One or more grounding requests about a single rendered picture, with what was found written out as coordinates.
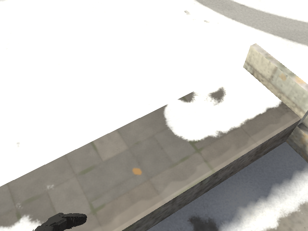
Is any left robot hand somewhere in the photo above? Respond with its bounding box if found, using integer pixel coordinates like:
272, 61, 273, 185
33, 213, 87, 231

